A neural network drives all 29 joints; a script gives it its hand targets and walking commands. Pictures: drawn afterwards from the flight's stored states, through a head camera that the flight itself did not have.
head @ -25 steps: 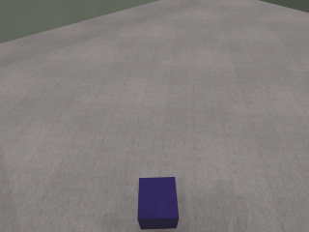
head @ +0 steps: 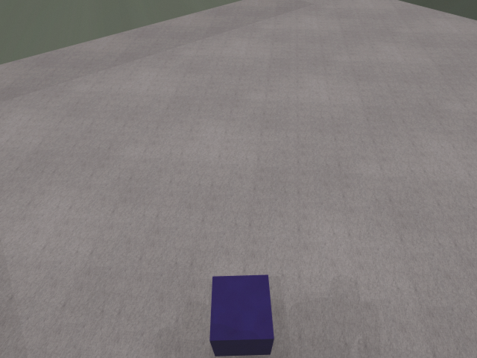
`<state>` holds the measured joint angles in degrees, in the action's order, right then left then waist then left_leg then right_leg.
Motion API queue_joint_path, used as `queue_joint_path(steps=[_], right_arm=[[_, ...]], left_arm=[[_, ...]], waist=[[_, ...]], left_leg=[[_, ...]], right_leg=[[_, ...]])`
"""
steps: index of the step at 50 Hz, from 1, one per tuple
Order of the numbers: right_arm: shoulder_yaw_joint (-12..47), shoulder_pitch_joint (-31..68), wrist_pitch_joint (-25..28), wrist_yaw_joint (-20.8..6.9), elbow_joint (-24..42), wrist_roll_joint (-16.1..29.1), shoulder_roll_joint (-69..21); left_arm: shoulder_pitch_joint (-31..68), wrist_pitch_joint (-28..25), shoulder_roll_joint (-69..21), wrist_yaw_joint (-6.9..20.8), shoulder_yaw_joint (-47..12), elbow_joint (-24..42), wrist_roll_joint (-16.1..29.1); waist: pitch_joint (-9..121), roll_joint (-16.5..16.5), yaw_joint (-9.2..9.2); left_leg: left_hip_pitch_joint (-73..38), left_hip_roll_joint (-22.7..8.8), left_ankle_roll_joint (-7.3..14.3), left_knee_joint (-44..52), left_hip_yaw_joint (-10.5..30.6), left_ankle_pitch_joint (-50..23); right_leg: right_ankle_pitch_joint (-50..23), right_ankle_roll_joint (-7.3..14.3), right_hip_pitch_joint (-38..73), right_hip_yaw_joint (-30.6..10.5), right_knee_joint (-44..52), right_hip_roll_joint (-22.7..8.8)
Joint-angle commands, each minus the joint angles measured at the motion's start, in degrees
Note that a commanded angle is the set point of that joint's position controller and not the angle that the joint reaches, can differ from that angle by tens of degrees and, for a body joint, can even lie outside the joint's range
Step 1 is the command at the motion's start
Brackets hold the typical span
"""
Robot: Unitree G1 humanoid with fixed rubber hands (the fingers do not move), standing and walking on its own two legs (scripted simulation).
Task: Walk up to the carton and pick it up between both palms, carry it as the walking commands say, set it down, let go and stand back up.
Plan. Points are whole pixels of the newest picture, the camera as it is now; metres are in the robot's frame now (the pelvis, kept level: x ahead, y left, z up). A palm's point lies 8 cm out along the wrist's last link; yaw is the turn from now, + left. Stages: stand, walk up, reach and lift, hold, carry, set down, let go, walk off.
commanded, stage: stand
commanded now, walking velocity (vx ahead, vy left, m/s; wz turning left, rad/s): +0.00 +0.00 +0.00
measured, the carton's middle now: (241, 315) +0.42 +0.03 -0.67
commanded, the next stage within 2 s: reach and lift in 0.04 s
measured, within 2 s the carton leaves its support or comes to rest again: neither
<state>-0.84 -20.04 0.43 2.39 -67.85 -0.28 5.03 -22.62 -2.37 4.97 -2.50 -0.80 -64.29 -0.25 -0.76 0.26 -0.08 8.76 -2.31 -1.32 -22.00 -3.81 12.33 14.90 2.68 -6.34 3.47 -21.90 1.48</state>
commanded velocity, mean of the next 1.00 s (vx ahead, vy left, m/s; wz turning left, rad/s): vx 0.00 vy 0.00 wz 0.00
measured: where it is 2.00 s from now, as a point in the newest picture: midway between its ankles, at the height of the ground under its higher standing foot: outside the picture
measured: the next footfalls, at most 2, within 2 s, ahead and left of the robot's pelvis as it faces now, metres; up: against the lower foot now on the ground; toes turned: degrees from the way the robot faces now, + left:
none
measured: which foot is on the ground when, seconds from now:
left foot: down 0.00-1.00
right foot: down 0.00-1.00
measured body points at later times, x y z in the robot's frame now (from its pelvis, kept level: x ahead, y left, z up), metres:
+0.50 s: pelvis -0.02 +0.02 -0.03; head +0.08 +0.02 +0.41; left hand +0.13 +0.19 -0.16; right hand +0.13 -0.18 -0.17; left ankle -0.01 +0.13 -0.74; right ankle -0.03 -0.08 -0.74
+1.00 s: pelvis -0.10 +0.04 -0.09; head +0.04 +0.04 +0.34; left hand +0.20 +0.22 -0.18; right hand +0.20 -0.18 -0.19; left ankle -0.01 +0.13 -0.74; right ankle -0.03 -0.08 -0.74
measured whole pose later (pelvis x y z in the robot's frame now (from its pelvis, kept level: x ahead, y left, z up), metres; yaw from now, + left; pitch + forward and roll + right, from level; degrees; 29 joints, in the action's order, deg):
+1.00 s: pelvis -0.10 +0.04 -0.09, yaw -1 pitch +12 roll +0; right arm -6.6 22.4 -30.2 -3.0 -35.4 0.9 11.6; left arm 20.6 33.2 6.1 -3.8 4.9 -29.5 3.0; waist -6.3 0.8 -0.4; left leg 52.0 -0.8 3.5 -59.5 -5.3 20.0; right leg 22.9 -0.1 -50.6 0.7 -61.1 -1.5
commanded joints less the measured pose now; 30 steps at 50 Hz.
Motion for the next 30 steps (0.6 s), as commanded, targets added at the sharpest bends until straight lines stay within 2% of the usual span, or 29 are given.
queue_joint_path(steps=[1,2,3,4,5,6,7,8,9,10,11,12,13,15,18,20,22,24,25,27,28,30], right_arm=[[-0.21,-5.37,0.10,0.07,-0.27,-0.24,3.00],[-0.35,-5.27,0.14,0.06,-0.34,-0.21,3.20],[2.78,61.54,0.70,-1.09,46.88,5.96,11.72],[3.85,43.54,-5.86,0.96,29.15,6.44,9.08],[4.19,34.87,-9.16,1.87,31.67,6.62,10.76],[5.44,33.50,-13.00,2.38,29.22,8.76,9.69],[6.74,30.41,-17.97,2.54,27.29,10.81,9.99],[8.18,23.89,-23.06,2.62,24.47,12.42,7.30],[9.24,20.23,-27.67,2.49,21.56,14.06,5.76],[9.51,16.83,-31.70,2.33,18.51,15.65,4.88],[9.15,14.60,-34.79,1.94,17.18,15.76,4.26],[8.34,13.49,-37.45,1.04,17.03,14.27,5.00],[7.31,14.11,-39.01,0.00,17.87,11.62,6.35],[3.89,17.17,-39.51,-1.58,25.28,5.56,6.81],[-2.24,20.72,-37.30,-2.43,37.55,-2.09,7.47],[-4.41,23.09,-35.28,-2.83,41.78,-4.73,8.35],[-5.04,22.25,-33.00,-4.07,44.28,-5.40,8.05],[-4.71,18.00,-31.08,-5.10,43.55,-4.65,7.30],[-4.57,16.40,-30.18,-5.37,44.73,-4.41,7.32],[-3.82,13.98,-28.84,-6.06,43.73,-2.56,6.38],[-3.83,14.77,-27.83,-6.33,44.93,-2.15,6.99],[-3.32,15.86,-26.92,-6.65,45.19,-0.85,7.40]], left_arm=[[-4.78,-0.01,4.24,-0.06,0.63,0.05,-0.05],[-5.65,0.07,3.98,-0.17,0.63,-0.32,-0.13],[58.45,0.77,12.07,1.63,-2.73,43.50,6.98],[42.80,7.16,12.74,-0.12,-1.22,27.28,6.07],[35.75,10.76,12.82,-0.77,-3.28,31.79,6.07],[34.86,14.83,11.43,-1.19,-5.66,29.63,8.69],[31.32,20.05,12.57,-1.19,-6.33,26.41,9.68],[24.96,24.89,11.90,-0.54,-8.13,23.41,10.50],[20.13,29.30,9.35,-0.14,-8.03,21.45,11.70],[17.10,33.44,8.61,0.13,-7.86,19.83,12.88],[14.75,36.82,7.28,0.38,-7.73,18.02,12.42],[13.95,39.22,5.69,0.53,-7.76,18.00,11.50],[14.09,40.87,5.25,0.74,-6.82,18.84,9.79],[16.41,41.66,5.17,1.08,-2.73,25.61,4.45],[19.89,39.62,4.55,0.53,1.40,39.34,-1.50],[22.13,37.72,4.32,-0.24,3.99,44.08,-4.19],[21.55,35.60,2.24,-0.06,4.46,46.26,-4.31],[18.54,33.80,1.10,0.42,3.57,46.99,-3.30],[16.22,32.97,1.06,0.60,3.52,46.53,-2.75],[14.19,31.94,0.56,0.54,2.67,47.15,-1.43],[14.84,31.28,-0.02,0.38,2.52,48.20,-1.38],[16.00,30.78,-0.14,0.10,1.50,48.61,-0.52]], waist=[[-4.18,-0.91,0.25],[-4.49,-0.58,-0.04],[12.02,-0.58,3.24],[6.85,-4.64,-3.57],[9.23,-1.77,-0.66],[9.70,-1.09,-0.68],[9.76,-2.88,-0.46],[8.43,-1.92,0.31],[9.42,-3.36,-0.85],[10.68,-1.93,-1.62],[11.25,-0.20,-0.95],[12.92,1.24,0.68],[12.76,1.25,0.66],[11.42,-1.11,0.51],[13.47,-2.28,0.94],[17.21,-2.32,0.65],[21.07,-2.36,1.22],[26.11,-1.28,0.89],[26.31,-1.47,0.92],[27.59,0.22,-0.15],[27.23,1.03,0.17],[23.70,1.21,-0.42]], left_leg=[[-0.80,-4.68,1.07,2.66,4.21,-8.97],[-0.14,-4.73,0.87,2.46,4.01,-8.15],[16.60,5.17,3.37,-8.74,1.65,14.99],[11.97,0.32,6.03,-12.64,-0.42,12.88],[12.08,-0.29,5.36,-12.86,0.58,13.43],[14.38,-0.75,5.68,-12.45,1.37,13.12],[11.28,-0.47,5.48,-13.36,0.57,10.75],[10.30,0.52,5.45,-14.78,-0.39,9.04],[10.48,1.30,5.37,-16.85,0.01,4.81],[10.89,1.86,5.61,-17.10,0.82,-0.73],[12.17,2.65,6.16,-15.61,2.73,-4.94],[13.51,3.34,6.66,-13.75,4.60,-8.53],[14.61,3.59,6.22,-13.44,5.74,-11.44],[14.55,3.71,5.68,-12.55,6.62,-13.73],[14.48,3.66,4.82,-12.21,7.11,-16.50],[14.50,3.29,4.69,-14.87,7.96,-19.75],[14.62,2.75,4.06,-17.58,8.26,-22.39],[14.36,2.65,3.62,-20.97,8.01,-26.14],[15.16,2.51,3.42,-21.99,7.63,-26.12],[14.59,2.30,3.43,-23.34,7.93,-27.47],[14.38,2.36,3.07,-24.09,7.47,-26.01],[16.49,2.45,3.24,-24.12,6.83,-17.80]], right_leg=[[-12.92,0.18,-3.94,-5.85,3.98,-7.18],[-12.86,-0.20,-4.41,-5.94,4.06,-7.60],[13.11,0.78,-25.20,-3.43,-3.71,-0.31],[17.44,-0.37,-27.13,-3.89,-6.28,-5.56],[16.40,0.75,-26.78,-2.51,-7.95,-6.39],[16.01,2.21,-26.96,-1.65,-8.96,-5.85],[14.95,2.63,-28.00,-2.50,-6.66,-5.93],[13.96,3.26,-31.67,-3.06,-5.98,-6.16],[12.00,3.57,-33.65,-5.82,-5.77,-6.00],[5.12,3.75,-33.17,-7.43,-6.22,-5.41],[-4.15,3.34,-30.77,-7.99,-7.17,-4.22],[-12.75,2.60,-25.21,-7.79,-8.49,-2.91],[-17.92,1.83,-21.91,-8.35,-9.31,-2.50],[-23.61,0.78,-19.03,-8.62,-9.47,-1.90],[-24.71,0.57,-16.09,-7.77,-11.39,-1.10],[-25.60,0.33,-18.40,-7.70,-14.17,-1.27],[-26.49,0.03,-21.36,-6.98,-17.49,-0.69],[-28.72,-0.37,-23.90,-7.16,-19.56,-1.07],[-27.55,-0.41,-25.07,-6.61,-20.86,-0.60],[-24.82,-0.58,-28.31,-6.65,-21.62,-0.58],[-22.34,-0.65,-30.87,-6.48,-22.23,-0.48],[-15.31,-0.25,-32.63,-6.15,-22.42,-0.51]])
